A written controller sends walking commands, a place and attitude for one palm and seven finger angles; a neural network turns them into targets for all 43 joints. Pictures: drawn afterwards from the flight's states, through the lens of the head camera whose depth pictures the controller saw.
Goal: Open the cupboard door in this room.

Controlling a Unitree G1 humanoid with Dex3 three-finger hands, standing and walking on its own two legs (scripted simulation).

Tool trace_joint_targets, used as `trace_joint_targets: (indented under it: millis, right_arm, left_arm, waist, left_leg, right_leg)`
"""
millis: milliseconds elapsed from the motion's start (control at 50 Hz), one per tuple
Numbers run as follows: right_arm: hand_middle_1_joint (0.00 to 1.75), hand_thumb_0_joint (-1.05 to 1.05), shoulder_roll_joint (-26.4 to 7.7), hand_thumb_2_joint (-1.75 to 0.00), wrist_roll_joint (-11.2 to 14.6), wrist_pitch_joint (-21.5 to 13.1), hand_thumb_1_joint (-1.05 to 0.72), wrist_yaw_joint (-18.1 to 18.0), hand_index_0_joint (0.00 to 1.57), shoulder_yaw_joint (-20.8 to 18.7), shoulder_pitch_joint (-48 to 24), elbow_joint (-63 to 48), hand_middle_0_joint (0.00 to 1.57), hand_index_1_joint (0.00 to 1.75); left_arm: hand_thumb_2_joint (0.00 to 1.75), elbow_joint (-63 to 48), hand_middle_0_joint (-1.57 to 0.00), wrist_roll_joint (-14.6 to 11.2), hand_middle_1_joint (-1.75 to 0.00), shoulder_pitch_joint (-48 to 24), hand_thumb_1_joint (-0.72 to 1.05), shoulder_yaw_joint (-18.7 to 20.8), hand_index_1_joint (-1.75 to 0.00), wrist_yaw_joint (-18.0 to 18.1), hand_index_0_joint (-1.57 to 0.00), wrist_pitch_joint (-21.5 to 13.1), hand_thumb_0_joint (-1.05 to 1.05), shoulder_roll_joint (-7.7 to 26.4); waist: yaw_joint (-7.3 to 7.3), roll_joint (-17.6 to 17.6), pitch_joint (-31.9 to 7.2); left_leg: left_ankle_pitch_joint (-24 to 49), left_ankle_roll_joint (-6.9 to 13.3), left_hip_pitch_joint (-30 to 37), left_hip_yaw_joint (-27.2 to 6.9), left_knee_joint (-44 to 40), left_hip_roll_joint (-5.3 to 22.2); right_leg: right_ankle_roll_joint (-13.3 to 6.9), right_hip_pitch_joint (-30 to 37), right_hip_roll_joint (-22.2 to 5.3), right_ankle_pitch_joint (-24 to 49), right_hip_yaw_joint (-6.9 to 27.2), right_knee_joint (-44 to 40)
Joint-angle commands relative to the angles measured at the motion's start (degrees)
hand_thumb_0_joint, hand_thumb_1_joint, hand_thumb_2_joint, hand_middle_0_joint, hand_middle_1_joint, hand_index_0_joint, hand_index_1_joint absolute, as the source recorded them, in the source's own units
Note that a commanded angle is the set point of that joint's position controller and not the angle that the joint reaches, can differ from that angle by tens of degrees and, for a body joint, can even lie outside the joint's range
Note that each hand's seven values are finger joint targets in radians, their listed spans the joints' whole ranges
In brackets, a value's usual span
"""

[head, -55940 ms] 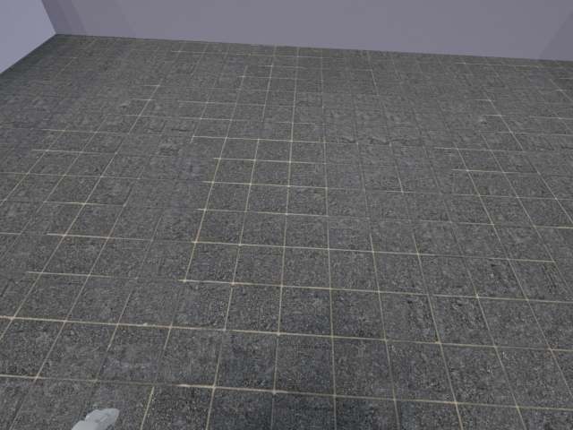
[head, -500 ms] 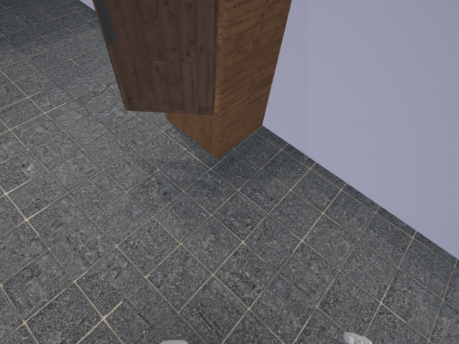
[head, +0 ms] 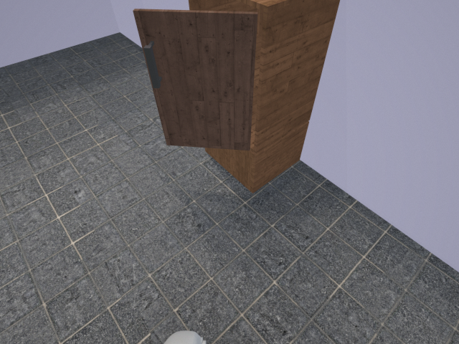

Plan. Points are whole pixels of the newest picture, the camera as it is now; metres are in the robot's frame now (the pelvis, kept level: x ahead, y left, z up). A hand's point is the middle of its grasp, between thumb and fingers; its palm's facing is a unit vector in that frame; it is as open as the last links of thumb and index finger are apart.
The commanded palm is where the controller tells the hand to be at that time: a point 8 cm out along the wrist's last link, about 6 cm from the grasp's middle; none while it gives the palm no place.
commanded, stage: take the last steps up to it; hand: left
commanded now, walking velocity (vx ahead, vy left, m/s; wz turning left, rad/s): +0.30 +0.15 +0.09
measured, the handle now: (154, 65) +0.99 +0.34 -0.01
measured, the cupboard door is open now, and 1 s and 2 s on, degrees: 44 44 44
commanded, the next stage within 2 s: come to a stop and stand still in 0.96 s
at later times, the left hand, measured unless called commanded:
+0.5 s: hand (109, 297) +0.24 +0.29 -0.16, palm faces +0.06 -0.98 -0.20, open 7.4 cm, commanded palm none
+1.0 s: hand (127, 266) +0.31 +0.27 -0.17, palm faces +0.07 -0.98 -0.16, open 7.3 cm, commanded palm none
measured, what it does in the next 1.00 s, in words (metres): walks ahead: left foot, then right foot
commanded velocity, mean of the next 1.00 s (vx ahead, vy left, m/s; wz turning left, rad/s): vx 0.26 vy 0.07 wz -0.03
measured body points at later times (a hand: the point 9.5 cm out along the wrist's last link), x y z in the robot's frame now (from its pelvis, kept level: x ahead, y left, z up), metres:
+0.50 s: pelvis +0.17 +0.10 +0.00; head +0.18 +0.09 +0.45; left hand +0.23 +0.34 -0.14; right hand +0.20 -0.13 -0.16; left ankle +0.15 +0.19 -0.74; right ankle +0.22 -0.01 -0.69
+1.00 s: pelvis +0.35 +0.11 +0.00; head +0.38 +0.12 +0.45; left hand +0.31 +0.33 -0.16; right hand +0.42 -0.13 -0.15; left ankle +0.43 +0.23 -0.71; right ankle +0.28 -0.01 -0.74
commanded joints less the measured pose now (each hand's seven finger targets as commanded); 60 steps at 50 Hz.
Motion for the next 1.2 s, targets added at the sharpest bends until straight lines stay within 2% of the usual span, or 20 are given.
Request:
trace_joint_targets:
  millis: [0,100,140,160,180,200,240,340,500,580,600,640,660,760,800,960,1020,1060,1100,1180]
  right_arm:
    - [0.3,0.0,-0.3,-0.9,0.4,-2.5,-0.9,0.8,0.2,0.2,-5.5,-5.7,0.2,0.3]
    - [0.3,0.0,0.8,-0.9,0.6,-4.4,-0.9,1.1,0.2,1.1,-8.3,-7.1,0.2,0.3]
    - [0.3,0.0,-0.6,-0.9,0.4,-5.3,-0.9,0.6,0.2,0.7,-2.3,-5.4,0.2,0.3]
    - [0.3,0.0,-4.0,-0.9,0.1,-5.6,-0.9,0.0,0.2,0.1,5.5,-3.1,0.2,0.3]
    - [0.3,0.0,-10.8,-0.9,-0.6,-6.1,-0.9,-0.9,0.2,-1.7,13.9,-1.0,0.2,0.3]
    - [0.3,0.0,-14.5,-0.9,-0.3,-5.8,-0.9,-2.2,0.2,-2.6,19.8,0.3,0.2,0.3]
    - [0.3,0.0,-11.9,-0.9,-0.3,-5.7,-0.9,-3.0,0.2,-1.7,14.2,-0.4,0.2,0.3]
    - [0.3,0.0,-4.1,-0.9,-0.1,-7.5,-0.9,-3.5,0.2,0.8,4.3,-1.9,0.2,0.3]
    - [0.3,0.0,-4.4,-0.9,-0.3,-7.3,-0.9,-2.9,0.2,0.5,4.9,-0.7,0.2,0.3]
    - [0.3,0.0,-4.8,-0.9,-0.4,-6.7,-0.9,-2.7,0.2,0.6,4.1,0.2,0.2,0.3]
    - [0.3,0.0,-3.9,-0.9,-0.1,-6.6,-0.9,-2.6,0.2,0.8,4.1,0.4,0.2,0.3]
    - [0.3,0.0,-0.9,-0.9,0.7,-6.6,-0.9,-1.8,0.2,1.1,4.1,-2.1,0.2,0.3]
    - [0.3,0.0,-2.9,-0.9,0.3,-6.3,-0.9,-1.8,0.2,0.7,0.8,-2.8,0.2,0.3]
    - [0.3,0.0,1.5,-0.9,0.3,-5.3,-0.9,-1.6,0.2,1.2,1.5,0.1,0.2,0.3]
    - [0.3,0.0,2.6,-0.9,0.3,-4.6,-0.9,-1.5,0.2,1.2,2.0,0.2,0.2,0.3]
    - [0.3,0.0,1.7,-0.9,0.6,-5.3,-0.9,-0.8,0.2,1.5,-5.5,-2.7,0.2,0.3]
    - [0.3,0.0,-0.7,-0.9,0.3,-6.3,-0.9,-1.5,0.2,1.2,2.0,0.0,0.2,0.3]
    - [0.3,0.0,-9.7,-0.9,-0.5,-6.6,-0.9,-2.9,0.2,-0.5,12.2,1.6,0.2,0.3]
    - [0.3,0.0,-6.8,-0.9,0.0,-5.6,-0.9,-4.5,0.2,1.2,5.4,0.0,0.2,0.3]
    - [0.3,0.0,-5.2,-0.9,0.5,-4.6,-0.9,-6.1,0.2,2.0,-1.1,-1.3,0.2,0.3]
  left_arm:
    - [0.9,-0.7,-0.2,-0.1,-0.3,2.8,0.9,2.5,-0.3,0.6,-0.2,-2.3,0.0,10.8]
    - [0.9,2.2,-0.2,0.4,-0.3,5.5,0.9,2.9,-0.3,0.6,-0.2,-1.9,0.0,12.3]
    - [0.9,2.4,-0.2,0.3,-0.3,4.1,0.9,3.0,-0.3,0.6,-0.2,-1.6,0.0,12.0]
    - [0.9,2.2,-0.2,0.1,-0.3,3.8,0.9,2.8,-0.3,0.4,-0.2,-1.2,0.0,11.1]
    - [0.9,1.4,-0.2,-0.5,-0.3,5.7,0.9,2.2,-0.3,-0.1,-0.2,-0.8,0.0,7.5]
    - [0.9,-0.9,-0.2,-0.7,-0.3,3.1,0.9,1.4,-0.3,0.0,-0.2,-0.6,0.0,5.2]
    - [0.9,-2.8,-0.2,-0.7,-0.3,-4.3,0.9,1.0,-0.3,0.2,-0.2,-0.6,0.0,4.8]
    - [0.9,0.5,-0.2,-0.2,-0.3,0.0,0.9,1.1,-0.3,-0.9,-0.2,0.8,0.0,3.3]
    - [0.9,-3.8,-0.2,-0.2,-0.3,-7.5,0.9,1.2,-0.3,-1.2,-0.2,1.3,0.0,3.4]
    - [0.9,-3.4,-0.2,-0.1,-0.3,-4.0,0.9,1.8,-0.3,-1.1,-0.2,0.6,0.0,4.8]
    - [0.9,-1.9,-0.2,0.1,-0.3,0.5,0.9,2.3,-0.3,-1.0,-0.2,0.2,0.0,6.3]
    - [0.9,1.0,-0.2,-0.1,-0.3,11.7,0.9,4.0,-0.3,-0.1,-0.2,-0.9,0.0,15.1]
    - [0.9,0.8,-0.2,-0.6,-0.3,11.2,0.9,3.7,-0.3,0.5,-0.2,-0.9,0.0,14.1]
    - [0.9,-0.1,-0.2,-0.9,-0.3,2.7,0.9,1.1,-0.3,0.8,-0.2,-2.9,0.0,6.3]
    - [0.9,0.6,-0.2,-0.6,-0.3,3.2,0.9,1.2,-0.3,0.9,-0.2,-3.2,0.0,5.2]
    - [0.9,4.0,-0.2,-0.2,-0.3,4.2,0.9,1.2,-0.3,0.7,-0.2,-2.3,0.0,8.8]
    - [0.9,4.6,-0.2,-0.5,-0.3,3.0,0.9,1.0,-0.3,0.7,-0.2,-1.4,0.0,8.2]
    - [0.9,3.5,-0.2,-1.3,-0.3,6.5,0.9,0.0,-0.3,0.8,-0.2,-0.8,0.0,3.6]
    - [0.9,3.9,-0.2,-1.3,-0.3,5.2,0.9,-0.7,-0.3,1.9,-0.2,0.4,0.0,3.1]
    - [0.9,4.2,-0.2,-1.1,-0.3,4.4,0.9,0.4,-0.3,1.7,-0.2,3.8,0.0,4.5]
  waist:
    - [0.94,-8.3,4.6]
    - [2.59,-11.7,2.9]
    - [-0.59,-10.8,0.6]
    - [-4.04,-4.3,-3.4]
    - [-6.89,11.7,-10.5]
    - [-8.85,20.8,-13.4]
    - [-6.89,10.4,-6.8]
    - [-0.12,6.3,0.8]
    - [-0.01,1.5,4.4]
    - [2.31,-0.8,3.1]
    - [4.03,-3.8,1.2]
    - [6.9,-23.9,-3.1]
    - [6.84,-14.8,-0.4]
    - [0.23,-5.1,-1.2]
    - [-0.25,-6.3,-1.5]
    - [1.01,-9.0,2.1]
    - [-3.05,-4.8,0.6]
    - [-5.23,16.7,-8.0]
    - [-2.46,8.6,-6.5]
    - [-0.13,3.9,-1.1]
  left_leg:
    - [4.5,-2.0,-5.8,1.9,-9.2,2.5]
    - [1.8,-0.6,1.8,5.6,-26.3,0.6]
    - [3.6,0.5,13.8,7.6,-33.3,-1.6]
    - [4.2,1.0,25.0,7.2,-36.2,-1.8]
    - [5.4,4.6,38.0,-7.4,-36.5,9.7]
    - [5.5,9.2,40.9,-22.5,-44.6,18.8]
    - [2.7,11.7,32.5,-20.5,-47.4,20.3]
    - [6.6,9.8,16.7,-6.1,-51.6,14.7]
    - [3.0,12.1,16.4,-2.3,-54.4,15.0]
    - [0.9,9.2,14.6,0.1,-46.1,12.5]
    - [0.0,7.1,12.0,2.7,-38.6,8.5]
    - [-18.8,1.9,-6.7,8.9,-7.5,-3.0]
    - [-16.8,1.8,-9.3,1.8,0.9,-0.5]
    - [-0.5,-0.6,-3.1,-0.4,-2.1,3.5]
    - [1.3,-1.3,-2.1,1.0,-6.7,3.3]
    - [3.3,-0.2,4.8,3.9,-26.3,0.7]
    - [9.2,0.9,21.2,4.8,-36.5,-1.4]
    - [28.2,9.3,35.9,-18.5,-40.9,18.9]
    - [41.1,11.9,25.5,-15.2,-42.7,20.2]
    - [45.4,11.5,15.8,-9.0,-44.1,19.0]
  right_leg:
    - [-5.9,1.0,-12.6,5.2,4.7,-16.3]
    - [-5.7,4.0,-13.5,16.0,1.8,-9.8]
    - [-4.5,-0.3,-12.0,17.6,0.1,-3.0]
    - [-3.4,-4.2,-9.5,18.4,-2.6,7.8]
    - [-1.1,-15.4,-2.6,0.8,-5.7,23.7]
    - [-0.5,-25.1,3.3,-19.6,-2.1,38.8]
    - [-3.1,-31.3,-0.8,-13.5,4.7,50.5]
    - [-2.4,-24.4,-2.6,-1.5,5.6,42.2]
    - [-2.1,-17.9,-1.0,3.0,3.9,18.4]
    - [-2.5,-6.0,1.6,4.6,1.8,8.1]
    - [-3.2,1.5,2.0,4.1,2.8,4.2]
    - [-13.0,17.2,-18.6,0.7,34.5,-11.6]
    - [-15.7,13.3,-20.5,0.8,36.4,-14.0]
    - [-10.2,4.0,-10.7,30.7,11.8,-11.4]
    - [-10.3,3.8,-9.6,33.4,8.8,-11.6]
    - [-9.9,2.4,-10.2,27.3,7.7,-9.8]
    - [-6.9,-4.7,-6.1,21.8,4.9,0.2]
    - [-2.1,-18.7,4.9,-16.2,-1.4,26.1]
    - [-2.2,-14.4,2.2,-17.4,7.4,32.1]
    - [-0.2,-13.1,1.5,-11.3,9.2,33.8]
